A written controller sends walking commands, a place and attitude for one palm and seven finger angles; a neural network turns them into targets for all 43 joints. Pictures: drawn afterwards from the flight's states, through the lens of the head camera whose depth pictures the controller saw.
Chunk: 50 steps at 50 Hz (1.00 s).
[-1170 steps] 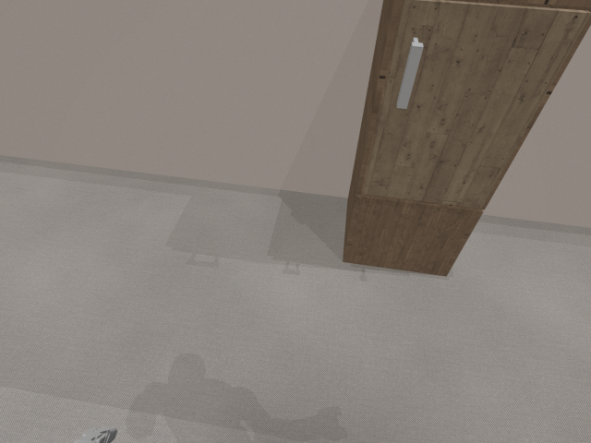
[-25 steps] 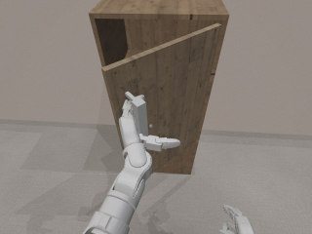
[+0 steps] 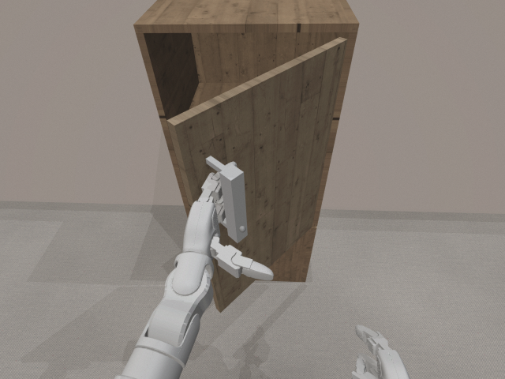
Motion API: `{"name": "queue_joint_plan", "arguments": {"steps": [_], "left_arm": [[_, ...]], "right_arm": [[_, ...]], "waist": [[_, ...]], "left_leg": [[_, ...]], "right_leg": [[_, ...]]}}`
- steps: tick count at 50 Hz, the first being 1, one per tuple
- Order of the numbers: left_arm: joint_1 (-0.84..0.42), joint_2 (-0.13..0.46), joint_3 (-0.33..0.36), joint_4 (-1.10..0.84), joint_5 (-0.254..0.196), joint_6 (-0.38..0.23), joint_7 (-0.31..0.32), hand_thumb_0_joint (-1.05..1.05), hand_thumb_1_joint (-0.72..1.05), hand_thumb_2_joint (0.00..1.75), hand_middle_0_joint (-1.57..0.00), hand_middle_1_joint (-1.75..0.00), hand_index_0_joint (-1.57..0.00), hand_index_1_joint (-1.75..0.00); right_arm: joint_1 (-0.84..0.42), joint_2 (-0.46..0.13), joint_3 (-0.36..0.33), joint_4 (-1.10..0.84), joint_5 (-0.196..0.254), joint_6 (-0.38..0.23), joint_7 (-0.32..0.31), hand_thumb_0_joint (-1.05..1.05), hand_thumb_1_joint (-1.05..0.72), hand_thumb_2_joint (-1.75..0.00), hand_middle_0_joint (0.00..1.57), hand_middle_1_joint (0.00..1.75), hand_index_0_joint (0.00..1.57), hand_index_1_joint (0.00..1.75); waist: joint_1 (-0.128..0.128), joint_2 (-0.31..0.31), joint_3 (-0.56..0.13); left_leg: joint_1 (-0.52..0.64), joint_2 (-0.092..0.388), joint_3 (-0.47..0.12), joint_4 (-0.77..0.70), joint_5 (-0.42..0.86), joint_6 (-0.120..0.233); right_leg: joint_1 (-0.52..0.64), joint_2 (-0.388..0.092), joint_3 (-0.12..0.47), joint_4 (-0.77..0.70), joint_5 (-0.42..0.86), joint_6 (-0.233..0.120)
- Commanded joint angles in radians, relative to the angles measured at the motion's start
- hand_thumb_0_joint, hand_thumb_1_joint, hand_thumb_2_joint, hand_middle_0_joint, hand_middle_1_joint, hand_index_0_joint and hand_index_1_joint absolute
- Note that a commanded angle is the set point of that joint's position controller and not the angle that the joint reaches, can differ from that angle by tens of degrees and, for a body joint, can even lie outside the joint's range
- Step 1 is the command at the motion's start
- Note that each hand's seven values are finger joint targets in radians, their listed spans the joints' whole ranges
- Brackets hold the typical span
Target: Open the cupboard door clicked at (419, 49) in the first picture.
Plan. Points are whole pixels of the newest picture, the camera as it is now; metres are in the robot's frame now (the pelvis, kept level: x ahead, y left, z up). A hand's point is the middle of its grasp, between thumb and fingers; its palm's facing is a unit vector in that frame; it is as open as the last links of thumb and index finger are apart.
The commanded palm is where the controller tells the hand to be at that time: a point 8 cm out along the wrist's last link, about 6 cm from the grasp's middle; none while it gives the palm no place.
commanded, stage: slide the hand sideways off the handle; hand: left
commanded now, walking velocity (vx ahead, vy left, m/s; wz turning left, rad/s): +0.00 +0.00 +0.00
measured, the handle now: (226, 200) +0.37 +0.08 +0.10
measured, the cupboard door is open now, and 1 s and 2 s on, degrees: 48 45 45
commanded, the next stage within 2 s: draw the hand back to the body in 0.72 s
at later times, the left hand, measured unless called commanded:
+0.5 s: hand (198, 252) +0.27 +0.10 +0.10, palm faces +0.02 -1.00 -0.04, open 16.2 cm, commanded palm +0.23 +0.16 +0.10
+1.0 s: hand (167, 264) +0.24 +0.14 +0.11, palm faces +0.01 -1.00 -0.06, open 16.3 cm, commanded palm +0.21 +0.20 +0.11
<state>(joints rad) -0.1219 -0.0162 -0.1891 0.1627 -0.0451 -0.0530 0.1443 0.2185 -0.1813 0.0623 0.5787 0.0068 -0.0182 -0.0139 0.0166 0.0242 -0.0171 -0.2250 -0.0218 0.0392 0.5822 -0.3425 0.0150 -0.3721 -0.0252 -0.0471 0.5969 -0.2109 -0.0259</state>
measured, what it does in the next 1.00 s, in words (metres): stands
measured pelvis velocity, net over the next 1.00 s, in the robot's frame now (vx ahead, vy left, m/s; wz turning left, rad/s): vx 0.02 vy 0.00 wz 0.03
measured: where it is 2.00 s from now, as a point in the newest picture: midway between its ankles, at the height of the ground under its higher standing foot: outside the picture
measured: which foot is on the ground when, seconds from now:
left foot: down 0.00-1.00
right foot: down 0.00-1.00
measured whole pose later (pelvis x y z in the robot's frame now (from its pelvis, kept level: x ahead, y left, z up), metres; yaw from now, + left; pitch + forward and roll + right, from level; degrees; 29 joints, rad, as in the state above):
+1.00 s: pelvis +0.02 +0.00 +0.00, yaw +2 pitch +0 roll +0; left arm 0.32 0.17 0.00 -0.28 -0.16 -0.02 -0.10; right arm 0.24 -0.21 0.08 0.56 0.02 -0.19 -0.06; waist 0.04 0.04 -0.04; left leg -0.24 -0.01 0.00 0.64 -0.40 0.01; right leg -0.36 -0.02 -0.08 0.63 -0.27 -0.03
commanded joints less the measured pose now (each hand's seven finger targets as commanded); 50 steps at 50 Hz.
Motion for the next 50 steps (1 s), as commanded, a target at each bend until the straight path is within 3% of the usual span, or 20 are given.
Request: {"name": "queue_joint_plan", "arguments": {"steps": [1,4,9,11,12,19,21,27,34,36,38,42,45,50], "left_arm": [[-0.255,0.077,0.07,-0.314,0.02,-0.055,0.0,0.0,-0.5,0.3,-0.15,-0.3,-0.15,-0.3],[-0.184,0.096,0.099,-0.372,-0.001,-0.04,-0.019,0.0,-0.5,0.3,-0.15,-0.3,-0.15,-0.3],[-0.065,0.131,0.151,-0.417,-0.046,-0.015,-0.056,0.0,-0.5,0.3,-0.15,-0.3,-0.15,-0.3],[-0.032,0.144,0.162,-0.428,-0.05,-0.01,-0.067,0.0,-0.5,0.3,-0.15,-0.3,-0.15,-0.3],[0.012,0.146,0.17,-0.444,-0.051,-0.009,-0.073,0.0,-0.5,0.3,-0.15,-0.3,-0.15,-0.3],[0.123,0.148,0.135,-0.586,-0.042,-0.023,-0.127,0.0,-0.5,0.3,-0.15,-0.3,-0.15,-0.3],[0.172,0.151,0.138,-0.591,-0.053,-0.024,-0.144,0.0,-0.5,0.3,-0.15,-0.3,-0.15,-0.3],[0.273,0.209,0.194,-0.64,-0.076,-0.043,-0.194,0.0,-0.5,0.3,-0.15,-0.3,-0.15,-0.3],[0.308,0.229,0.222,-0.656,-0.121,-0.058,-0.26,0.0,-0.5,0.3,-0.15,-0.3,-0.15,-0.3],[0.268,0.208,0.192,-0.67,-0.129,-0.063,-0.268,0.0,-0.5,0.3,-0.15,-0.3,-0.15,-0.3],[0.248,0.199,0.173,-0.675,-0.125,-0.069,-0.268,0.0,-0.5,0.3,-0.15,-0.3,-0.15,-0.3],[0.26,0.226,0.196,-0.669,-0.112,-0.067,-0.249,0.0,-0.5,0.3,-0.15,-0.3,-0.15,-0.3],[0.325,0.287,0.274,-0.667,-0.108,-0.053,-0.231,0.0,-0.5,0.3,-0.15,-0.3,-0.15,-0.3],[0.347,0.288,0.306,-0.696,-0.138,-0.023,-0.243,0.0,-0.5,0.3,-0.15,-0.3,-0.15,-0.3]], "right_arm": [[-0.17,-0.091,-0.037,-0.189,0.001,-0.036,-0.014,0.0,-0.9,-0.9,0.2,0.3,0.2,0.3],[-0.178,-0.084,-0.033,-0.194,0.0,-0.034,-0.025,0.0,-0.9,-0.9,0.2,0.3,0.2,0.3],[-0.187,-0.085,-0.027,-0.193,0.005,-0.036,-0.033,0.0,-0.9,-0.9,0.2,0.3,0.2,0.3],[-0.183,-0.086,-0.026,-0.194,0.007,-0.038,-0.033,0.0,-0.9,-0.9,0.2,0.3,0.2,0.3],[-0.183,-0.087,-0.03,-0.198,0.005,-0.04,-0.033,0.0,-0.9,-0.9,0.2,0.3,0.2,0.3],[-0.156,-0.096,-0.036,-0.22,0.001,-0.066,-0.027,0.0,-0.9,-0.9,0.2,0.3,0.2,0.3],[-0.147,-0.1,-0.035,-0.223,0.002,-0.077,-0.027,0.0,-0.9,-0.9,0.2,0.3,0.2,0.3],[-0.128,-0.107,-0.034,-0.223,0.001,-0.119,-0.036,0.0,-0.9,-0.9,0.2,0.3,0.2,0.3],[-0.116,-0.119,-0.032,-0.216,0.006,-0.174,-0.046,0.0,-0.9,-0.9,0.2,0.3,0.2,0.3],[-0.117,-0.121,-0.03,-0.213,0.008,-0.194,-0.047,0.0,-0.9,-0.9,0.2,0.3,0.2,0.3],[-0.107,-0.122,-0.03,-0.208,0.009,-0.213,-0.048,0.0,-0.9,-0.9,0.2,0.3,0.2,0.3],[-0.096,-0.125,-0.031,-0.203,0.007,-0.234,-0.048,0.0,-0.9,-0.9,0.2,0.3,0.2,0.3],[-0.1,-0.125,-0.03,-0.2,0.004,-0.233,-0.047,0.0,-0.9,-0.9,0.2,0.3,0.2,0.3],[-0.123,-0.122,-0.022,-0.205,0.011,-0.232,-0.048,0.0,-0.9,-0.9,0.2,0.3,0.2,0.3]], "waist": [[0.028,-0.1,-0.167],[0.038,-0.083,-0.194],[0.041,-0.081,-0.179],[0.036,-0.088,-0.148],[0.043,-0.102,-0.166],[0.023,-0.049,-0.185],[0.019,-0.05,-0.158],[0.025,-0.056,-0.164],[0.016,-0.053,-0.126],[0.008,-0.012,-0.116],[0.002,-0.01,-0.115],[0.014,-0.033,-0.138],[0.046,-0.03,-0.172],[0.053,-0.021,-0.135]], "left_leg": [[-0.106,0.013,-0.032,-0.127,0.052,0.0],[-0.089,0.008,-0.022,-0.126,0.069,0.003],[-0.09,0.003,-0.015,-0.12,0.096,0.002],[-0.094,0.006,-0.018,-0.123,0.096,0.001],[-0.089,0.005,-0.016,-0.118,0.109,0.002],[-0.056,0.008,-0.019,-0.095,0.195,0.004],[-0.063,0.01,-0.023,-0.087,0.193,0.003],[-0.083,0.007,-0.034,-0.062,0.197,0.005],[-0.116,0.007,-0.049,-0.042,0.161,0.002],[-0.113,0.007,-0.056,-0.043,0.142,-0.002],[-0.113,0.006,-0.064,-0.038,0.138,-0.003],[-0.126,0.005,-0.073,-0.041,0.131,-0.005],[-0.13,0.005,-0.069,-0.051,0.154,-0.008],[-0.127,0.01,-0.067,-0.07,0.17,-0.01]], "right_leg": [[0.216,0.001,0.042,-0.119,-0.04,-0.01],[0.257,0.0,0.053,-0.133,-0.021,-0.007],[0.283,-0.001,0.067,-0.148,0.017,0.0],[0.273,-0.002,0.067,-0.152,0.016,0.001],[0.286,0.0,0.067,-0.146,0.033,0.003],[0.275,0.007,0.046,-0.096,0.186,0.005],[0.255,0.009,0.038,-0.089,0.187,0.005],[0.251,0.008,0.042,-0.073,0.192,0.008],[0.203,0.011,0.038,-0.071,0.121,0.01],[0.175,0.011,0.028,-0.067,0.083,0.007],[0.158,0.011,0.021,-0.061,0.071,0.006],[0.161,0.009,0.012,-0.048,0.05,0.006],[0.208,0.008,0.014,-0.042,0.074,0.0],[0.221,0.014,0.007,-0.055,0.094,-0.003]]}}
